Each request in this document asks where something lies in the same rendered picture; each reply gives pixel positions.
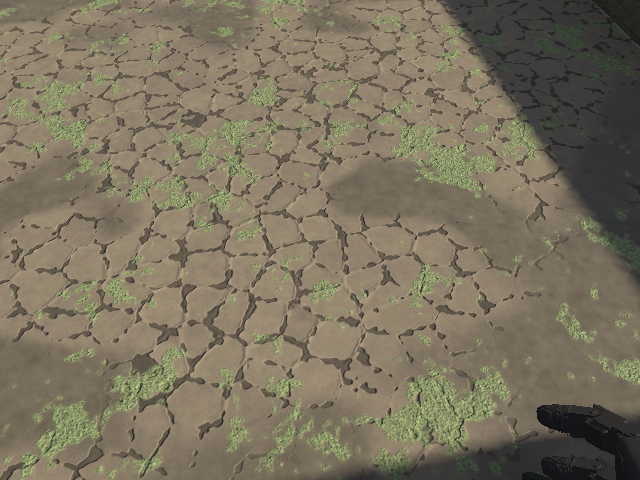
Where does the right robot hand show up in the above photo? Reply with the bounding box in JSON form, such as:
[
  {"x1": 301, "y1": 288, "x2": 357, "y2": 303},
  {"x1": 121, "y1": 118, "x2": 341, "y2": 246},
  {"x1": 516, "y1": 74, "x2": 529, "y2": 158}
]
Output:
[{"x1": 522, "y1": 404, "x2": 640, "y2": 480}]

